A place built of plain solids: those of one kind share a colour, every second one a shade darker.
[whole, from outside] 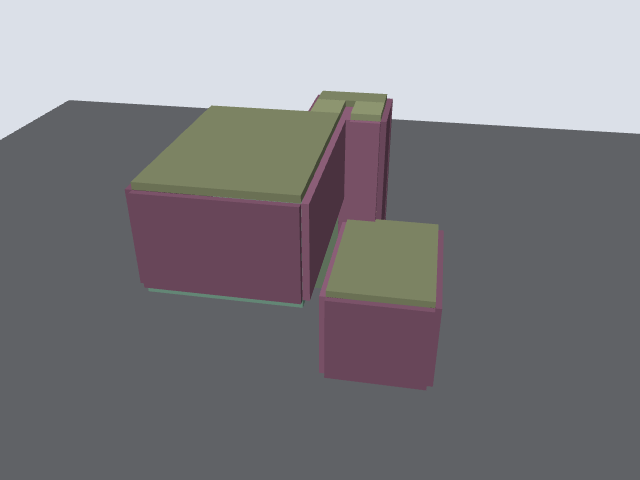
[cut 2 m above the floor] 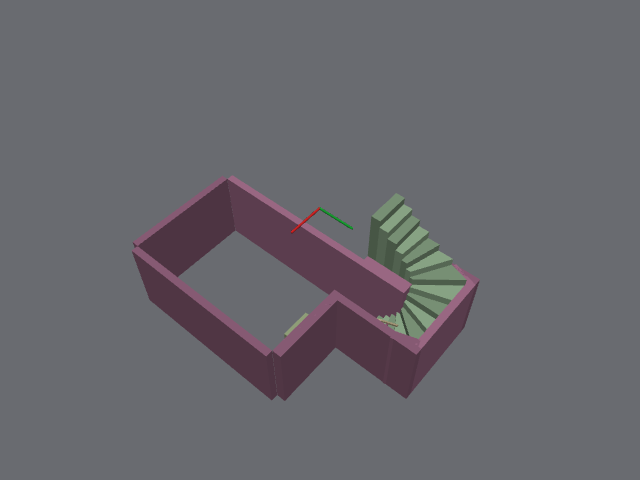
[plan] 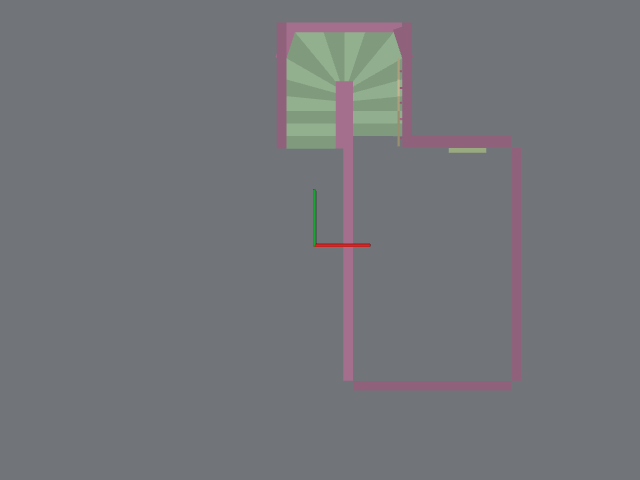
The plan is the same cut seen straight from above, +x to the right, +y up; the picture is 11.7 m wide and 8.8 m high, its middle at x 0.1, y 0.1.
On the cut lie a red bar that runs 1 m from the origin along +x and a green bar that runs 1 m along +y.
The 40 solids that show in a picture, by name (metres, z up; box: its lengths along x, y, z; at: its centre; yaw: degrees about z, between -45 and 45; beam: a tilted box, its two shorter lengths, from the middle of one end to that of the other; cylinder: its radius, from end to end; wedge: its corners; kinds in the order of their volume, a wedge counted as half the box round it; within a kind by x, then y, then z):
{
 "wall_1": {"box": [0.18, 5.68, 2.61], "at": [-3.69, -1.07, 4.86]},
 "wall_2": {"box": [3.99, 0.18, 2.61], "at": [-1.61, -4.0, 4.86]},
 "wall_3": {"box": [0.18, 2.31, 6.21], "at": [-0.6, 2.93, 3.06]},
 "wall_4": {"box": [0.2, 0.6, 6.46], "at": [-0.53, 3.7, 2.93], "yaw": -18.1},
 "wall_5": {"box": [0.18, 5.68, 2.61], "at": [0.48, -1.07, 4.86]},
 "wall_6": {"box": [0.32, 1.23, 6.46], "at": [0.55, 2.39, 2.93]},
 "wall_7": {"box": [2.12, 0.18, 6.21], "at": [0.55, 4.0, 3.06]},
 "wall_8": {"box": [0.18, 4.27, 2.75], "at": [0.62, -0.35, 1.32]},
 "wall_9": {"box": [0.9, 0.18, 3.46], "at": [1.16, 1.7, 4.43]},
 "wall_10": {"box": [0.2, 0.6, 6.46], "at": [1.62, 3.7, 2.93], "yaw": 18.1},
 "wall_11": {"box": [0.18, 2.3, 6.21], "at": [1.7, 2.94, 3.06]},
 "wall_12": {"box": [2.9, 0.18, 2.75], "at": [2.16, -2.57, 1.32]},
 "wall_13": {"box": [2.0, 0.23, 2.75], "at": [2.61, 1.9, 1.32]},
 "wall_14": {"box": [0.18, 4.27, 2.75], "at": [3.69, -0.35, 1.32]},
 "roof_1": {"box": [3.99, 5.68, 0.2], "at": [-1.61, -1.07, 6.26]},
 "roof_2": {"box": [0.9, 1.23, 0.2], "at": [-0.06, 2.39, 6.26]},
 "roof_3": {"box": [2.12, 0.9, 0.2], "at": [0.55, 3.46, 6.26]},
 "roof_4": {"box": [0.9, 1.22, 0.2], "at": [1.16, 2.4, 6.26]},
 "roof_5": {"box": [2.9, 4.27, 0.2], "at": [2.16, -0.35, 2.8]},
 "tread_1": {"wedge": [[-0.52, 3.43, -0.05], [-0.52, 3.43, 2.17], [-0.36, 3.91, -0.05], [-0.36, 3.91, 2.17], [0.39, 2.91, -0.05], [0.39, 2.91, 2.17], [0.39, 3.01, -0.05], [0.39, 3.01, 2.17]]},
 "tread_2": {"wedge": [[-0.51, 1.77, -0.05], [-0.51, 1.77, 3.35], [-0.51, 2.0, -0.05], [-0.51, 2.0, 3.35], [0.39, 1.77, -0.05], [0.39, 1.77, 3.35], [0.39, 2.0, -0.05], [0.39, 2.0, 3.35]]},
 "tread_3": {"wedge": [[-0.51, 2.0, -0.05], [-0.51, 2.0, 3.15], [-0.51, 2.23, -0.05], [-0.51, 2.23, 3.16], [0.39, 2.0, -0.05], [0.39, 2.0, 3.15], [0.39, 2.23, -0.05], [0.39, 2.23, 3.16]]},
 "tread_4": {"wedge": [[-0.51, 2.23, -0.05], [-0.51, 2.23, 2.96], [-0.51, 2.46, -0.05], [-0.51, 2.46, 2.96], [0.39, 2.23, -0.05], [0.39, 2.23, 2.96], [0.39, 2.47, -0.05], [0.39, 2.47, 2.96]]},
 "tread_5": {"wedge": [[-0.51, 2.46, -0.05], [-0.51, 2.46, 2.76], [-0.51, 2.74, -0.05], [-0.51, 2.74, 2.76], [0.39, 2.46, -0.05], [0.39, 2.46, 2.76], [0.39, 2.65, -0.05], [0.39, 2.65, 2.76]]},
 "tread_6": {"wedge": [[-0.51, 2.73, -0.05], [-0.51, 2.73, 2.56], [-0.51, 3.04, -0.05], [-0.51, 3.04, 2.56], [0.39, 2.64, -0.05], [0.39, 2.64, 2.56], [0.39, 2.79, -0.05], [0.39, 2.79, 2.56]]},
 "tread_7": {"wedge": [[-0.51, 3.04, -0.05], [-0.51, 3.04, 2.36], [-0.51, 3.43, -0.05], [-0.51, 3.43, 2.37], [0.39, 2.79, -0.05], [0.39, 2.79, 2.37], [0.39, 2.91, -0.05], [0.39, 2.91, 2.37]]},
 "tread_8": {"wedge": [[-0.36, 3.91, -0.05], [-0.36, 3.91, 1.97], [0.16, 3.91, -0.05], [0.16, 3.91, 1.97], [0.38, 3.0, -0.05], [0.38, 3.0, 1.97], [0.47, 3.01, -0.05], [0.47, 3.01, 1.97]]},
 "tread_9": {"wedge": [[0.16, 3.91, -0.05], [0.16, 3.91, 1.77], [0.46, 3.01, -0.05], [0.46, 3.01, 1.77], [0.55, 3.01, -0.05], [0.55, 3.01, 1.77], [0.55, 3.91, -0.05], [0.55, 3.91, 1.77]]},
 "tread_10": {"wedge": [[0.54, 3.01, -0.05], [0.54, 3.01, 1.58], [0.54, 3.91, -0.05], [0.54, 3.91, 1.57], [0.63, 3.01, -0.05], [0.63, 3.01, 1.58], [0.93, 3.91, -0.05], [0.93, 3.91, 1.58]]},
 "tread_11": {"wedge": [[0.62, 3.01, -0.05], [0.62, 3.01, 1.38], [0.71, 3.01, -0.05], [0.71, 3.01, 1.38], [0.93, 3.91, -0.05], [0.93, 3.91, 1.38], [1.45, 3.91, -0.05], [1.45, 3.91, 1.38]]},
 "tread_12": {"wedge": [[0.71, 2.01, -0.05], [0.71, 2.01, 0.2], [0.71, 2.24, -0.05], [0.71, 2.24, 0.19], [1.61, 2.0, -0.05], [1.61, 2.0, 0.2], [1.61, 2.24, -0.05], [1.61, 2.24, 0.2]]},
 "tread_13": {"wedge": [[0.71, 2.24, -0.05], [0.71, 2.24, 0.4], [0.71, 2.47, -0.05], [0.71, 2.47, 0.39], [1.61, 2.23, -0.05], [1.61, 2.23, 0.4], [1.61, 2.47, -0.05], [1.61, 2.47, 0.39]]},
 "tread_14": {"wedge": [[0.71, 2.47, -0.05], [0.71, 2.47, 0.59], [0.71, 2.65, -0.05], [0.71, 2.65, 0.59], [1.61, 2.47, -0.05], [1.61, 2.47, 0.59], [1.61, 2.74, -0.05], [1.61, 2.74, 0.59]]},
 "tread_15": {"wedge": [[0.71, 2.65, -0.05], [0.71, 2.65, 0.79], [0.71, 2.8, -0.05], [0.71, 2.8, 0.79], [1.61, 2.74, -0.05], [1.61, 2.74, 0.79], [1.61, 3.05, -0.05], [1.61, 3.05, 0.79]]},
 "tread_16": {"wedge": [[0.71, 2.79, -0.05], [0.71, 2.79, 0.99], [0.71, 2.92, -0.05], [0.71, 2.92, 0.99], [1.61, 3.04, -0.05], [1.61, 3.04, 0.99], [1.61, 3.43, -0.05], [1.61, 3.43, 0.98]]},
 "tread_17": {"wedge": [[0.71, 2.91, -0.05], [0.71, 2.91, 1.18], [0.71, 3.01, -0.05], [0.71, 3.01, 1.18], [1.45, 3.91, -0.05], [1.45, 3.91, 1.18], [1.61, 3.43, -0.05], [1.61, 3.43, 1.18]]},
 "floor_1": {"box": [3.99, 5.68, 0.23], "at": [-1.61, -1.07, 3.44]},
 "cabinet_1": {"box": [0.69, 0.09, 0.79], "at": [2.8, 1.74, 1.59]},
 "guard_rail_1": {"wedge": [[1.52, 1.82, 0.94], [1.52, 1.82, 1.0], [1.52, 2.47, 1.5], [1.52, 2.47, 1.55], [1.56, 1.82, 0.94], [1.56, 1.82, 1.0], [1.56, 2.47, 1.5], [1.56, 2.47, 1.55]]},
 "guard_rail_2": {"wedge": [[1.52, 3.04, 1.9], [1.52, 3.04, 1.95], [1.52, 3.43, 2.1], [1.52, 3.43, 2.14], [1.56, 3.04, 1.9], [1.56, 3.04, 1.95], [1.56, 3.43, 2.1], [1.56, 3.43, 2.14]]}
}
